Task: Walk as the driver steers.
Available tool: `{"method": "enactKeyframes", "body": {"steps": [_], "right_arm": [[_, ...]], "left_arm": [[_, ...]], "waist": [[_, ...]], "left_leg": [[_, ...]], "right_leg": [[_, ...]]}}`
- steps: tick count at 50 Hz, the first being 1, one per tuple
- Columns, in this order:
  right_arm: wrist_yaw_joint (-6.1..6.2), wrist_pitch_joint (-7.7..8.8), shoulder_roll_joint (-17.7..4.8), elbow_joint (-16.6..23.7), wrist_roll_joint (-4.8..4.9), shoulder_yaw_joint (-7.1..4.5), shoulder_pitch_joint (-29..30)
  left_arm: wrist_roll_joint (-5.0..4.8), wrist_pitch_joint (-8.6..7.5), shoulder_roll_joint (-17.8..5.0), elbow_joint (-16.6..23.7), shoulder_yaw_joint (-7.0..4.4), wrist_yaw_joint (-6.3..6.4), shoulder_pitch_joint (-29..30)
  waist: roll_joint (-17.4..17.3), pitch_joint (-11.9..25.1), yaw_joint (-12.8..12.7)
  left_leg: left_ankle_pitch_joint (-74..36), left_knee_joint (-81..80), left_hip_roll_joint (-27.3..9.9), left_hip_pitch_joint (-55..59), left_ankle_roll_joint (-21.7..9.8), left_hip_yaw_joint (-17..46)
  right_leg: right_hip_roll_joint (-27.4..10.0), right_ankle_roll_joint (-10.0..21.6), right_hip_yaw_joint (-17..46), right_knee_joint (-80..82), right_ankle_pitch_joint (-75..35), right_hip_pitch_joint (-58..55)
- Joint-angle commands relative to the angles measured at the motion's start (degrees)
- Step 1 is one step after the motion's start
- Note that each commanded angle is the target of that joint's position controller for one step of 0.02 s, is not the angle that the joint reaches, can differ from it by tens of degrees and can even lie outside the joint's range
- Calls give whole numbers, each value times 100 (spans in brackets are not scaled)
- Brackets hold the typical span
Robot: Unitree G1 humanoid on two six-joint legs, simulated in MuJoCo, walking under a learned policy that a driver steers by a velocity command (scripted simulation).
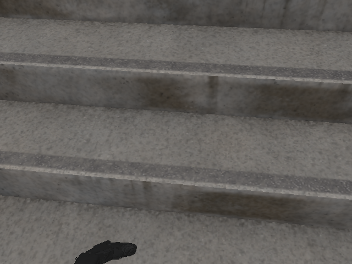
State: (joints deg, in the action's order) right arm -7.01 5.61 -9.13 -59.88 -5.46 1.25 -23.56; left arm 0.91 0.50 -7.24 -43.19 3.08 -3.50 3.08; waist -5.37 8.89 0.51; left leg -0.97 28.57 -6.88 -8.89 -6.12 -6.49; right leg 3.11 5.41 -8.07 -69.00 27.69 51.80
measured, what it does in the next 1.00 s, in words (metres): climbs, turning right: left foot 0.16 m higher, then right foot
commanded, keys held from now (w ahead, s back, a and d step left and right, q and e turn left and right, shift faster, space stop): w+e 0.34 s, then e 0.28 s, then no key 0.38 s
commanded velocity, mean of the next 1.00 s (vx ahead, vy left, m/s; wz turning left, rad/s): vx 0.28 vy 0.00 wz -0.44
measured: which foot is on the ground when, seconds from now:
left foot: up 0.00-0.40, down 0.42-1.00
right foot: down 0.00-0.46, up 0.48-0.84, down 0.86-1.00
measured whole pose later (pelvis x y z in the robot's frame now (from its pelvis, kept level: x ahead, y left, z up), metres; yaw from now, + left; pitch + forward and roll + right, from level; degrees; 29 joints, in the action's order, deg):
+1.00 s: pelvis +0.36 +0.00 +0.26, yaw -26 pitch +3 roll +3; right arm -1.0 6.4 -9.4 -46.7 -0.1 -1.5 -6.9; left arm 0.0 -3.9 -11.5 -49.0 -1.1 -3.5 -7.3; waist 2.9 4.4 1.0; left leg 20.9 37.6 -3.9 -19.1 -0.5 -13.7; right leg -3.9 0.6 -0.8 -41.1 15.6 28.6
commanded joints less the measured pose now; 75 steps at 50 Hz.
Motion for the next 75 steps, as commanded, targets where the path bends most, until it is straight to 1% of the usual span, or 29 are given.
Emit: {"method": "enactKeyframes", "body": {"steps": [1,6,9,10,14,17,18,21,22,23,24,25,26,28,29,32,34,38,41,43,44,45,46,48,54,61,62,64,75], "right_arm": [[-127,-191,-565,518,72,-233,256],[288,-253,52,1067,-5,20,1156],[425,-334,-230,1279,172,10,1471],[443,-311,-79,1381,236,96,1822],[556,-277,-167,2059,253,286,3290],[584,-545,-16,2458,172,353,4394],[492,-555,201,2370,192,366,3905],[517,-453,-902,2139,450,-4,3171],[715,-416,-1113,1866,301,-166,1890],[788,-384,-1328,1575,335,-234,691],[782,-505,-1453,1623,-98,-338,61],[825,-276,-1609,1340,-75,-423,344],[770,-74,-1372,1321,193,-438,1344],[755,35,184,1104,405,-92,2123],[878,63,507,1137,424,-41,2539],[1172,30,-163,1002,215,-335,2061],[904,-7,-381,1185,100,-393,2060],[473,210,-379,1703,464,-169,3251],[439,182,-872,1505,420,-257,2851],[319,93,-654,1109,517,-283,1683],[437,53,-584,1093,532,-413,531],[648,131,-425,1112,560,-357,133],[624,171,-407,1343,637,-315,781],[678,138,-635,1734,509,-439,1923],[551,178,-498,2033,494,-454,1767],[433,87,-391,2188,439,-384,1436],[734,-237,-566,2077,446,-416,1343],[912,-424,-531,2044,480,-357,1114],[977,-565,-523,1748,460,-310,700]], "left_arm": [[290,-114,-1640,-1016,-597,207,-3873],[85,-476,63,-1543,-193,111,-1634],[370,-644,-161,-1672,-202,104,-1831],[451,-635,-246,-1880,-188,139,-2527],[722,-587,-348,-2347,-123,-17,-3639],[293,-622,-484,-1765,-126,-243,-2969],[76,-692,-535,-1466,-103,-241,-2759],[-212,-1027,-1661,-1118,-519,-147,-2731],[-106,-1003,-1588,-1075,-595,-199,-2458],[285,-1003,-422,-924,-364,-279,-3371],[71,-770,-457,-1300,-452,-304,-3193],[-40,-682,-509,-1169,-551,-356,-2593],[-119,-617,-572,-1167,-617,-242,-2393],[163,-494,-303,-1071,-413,-60,-2160],[217,-403,-105,-854,-321,-39,-1829],[3,-189,-349,-388,-207,-186,-995],[48,-231,-451,-363,-211,-290,-934],[136,-359,-908,-1119,-425,-531,-1824],[28,-621,-943,-842,-464,-449,-1236],[55,-759,-1064,-658,-509,-193,-1060],[175,-811,-1634,-321,-635,-5,-745],[-1,-793,-1828,1,-692,65,-364],[-192,-725,-1430,32,-584,3,-187],[-170,-559,-1245,39,-627,46,-150],[7,-418,-951,187,-617,189,-673],[-52,-436,-867,365,-563,139,-756],[28,-419,-623,164,-544,244,-1422],[86,-370,-784,109,-585,362,-1424],[5,-316,-674,-167,-602,434,-1856]], "waist": [[1937,665,-1325],[310,-11,341],[302,-144,300],[1098,-358,24],[309,-296,-315],[865,-664,-226],[1406,-736,23],[1484,211,410],[1406,843,826],[-882,2973,640],[-1473,2160,1190],[-572,518,942],[-1,-167,342],[730,108,-249],[695,-94,-451],[824,209,-127],[475,153,-192],[722,-22,-844],[449,-260,-566],[525,-266,-190],[1192,173,545],[1815,715,631],[1728,364,471],[853,-160,198],[496,12,-18],[618,-216,-20],[159,-302,-114],[760,-485,-15],[644,-739,11]], "left_leg": [[115,6134,1017,-4331,-1,1491],[676,8645,740,-5901,-557,1720],[907,7721,401,-5715,-309,954],[1942,9347,555,-6211,-310,769],[1612,7871,243,-7488,-496,860],[2443,6031,177,-4638,-45,107],[2352,6110,359,-3491,128,-221],[2114,3166,1215,-2324,138,-317],[1019,2287,889,-862,-118,708],[-452,1319,-826,2053,-1763,4022],[1454,-400,-1979,779,-2170,6801],[3080,-572,-1566,-426,-1528,5929],[2628,-212,-1420,-1407,-1263,4396],[580,-129,-1321,-1969,-932,2612],[840,-389,-1075,-2268,-746,1955],[983,-808,-601,-1720,-438,793],[823,-1260,-739,-1879,-662,559],[500,-1143,206,-3156,360,-899],[188,-340,-155,-1762,146,-760],[607,382,-423,-797,-21,-208],[1696,1095,79,-554,279,-419],[2496,1242,510,-1135,801,-357],[2169,913,527,-1150,950,-288],[1497,646,402,-579,577,-412],[290,57,-31,-70,184,-84],[777,108,18,-220,450,-238],[473,-167,-154,-194,603,-196],[822,-227,-89,-269,708,-222],[1188,-677,-91,164,615,-183]], "right_leg": [[-1197,1668,5115,4317,-624,-5007],[-774,1024,2953,4181,-2112,-3004],[-504,879,2100,4657,-2063,-2375],[-690,1058,2496,4800,-2217,-2489],[-891,752,3018,4924,-785,-3643],[-1067,975,2973,6326,-576,-1098],[-1225,1080,2776,6377,-1966,-840],[-1175,621,2385,4728,-10074,-3615],[-1001,282,2354,3331,-9696,-3428],[-209,12,2294,1168,-6137,-1300],[350,-173,2735,-2393,-1999,-451],[142,-67,2717,-3628,-2480,494],[-125,-98,2232,-3792,-2444,747],[-486,74,1953,-3706,-1728,348],[-690,82,1815,-3215,-965,230],[-809,21,1364,-2513,-1768,707],[-842,-144,1250,-2484,-1729,403],[-1023,-571,833,-173,-2673,-2566],[-808,-1082,537,2335,-2454,-2918],[-689,-819,460,4025,-2638,-3052],[-1183,-76,1222,3807,-4750,-3248],[-1788,931,2161,4077,-4774,-3985],[-1656,867,2365,4326,-2849,-3362],[-1207,368,1822,4155,-1210,-2201],[-736,-78,888,3452,-1633,-2427],[-764,-157,850,3514,-1972,-2634],[-937,-441,1025,3768,-2896,-3076],[-949,-519,1073,3831,-3379,-3386],[-929,-450,1079,4303,-2954,-3537]]}}
Velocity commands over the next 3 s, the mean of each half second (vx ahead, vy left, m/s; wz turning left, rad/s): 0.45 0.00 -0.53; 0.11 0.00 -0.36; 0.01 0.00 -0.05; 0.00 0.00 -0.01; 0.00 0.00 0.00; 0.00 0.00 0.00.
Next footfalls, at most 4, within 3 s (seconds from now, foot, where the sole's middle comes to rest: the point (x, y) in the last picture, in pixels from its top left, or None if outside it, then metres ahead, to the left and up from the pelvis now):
0.42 left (156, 262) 0.44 0.10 -0.50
0.86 right None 0.40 -0.15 -0.50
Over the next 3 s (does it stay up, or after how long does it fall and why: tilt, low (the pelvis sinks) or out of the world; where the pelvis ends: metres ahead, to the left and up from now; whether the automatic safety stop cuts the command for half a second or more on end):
stays up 0.41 0.01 0.28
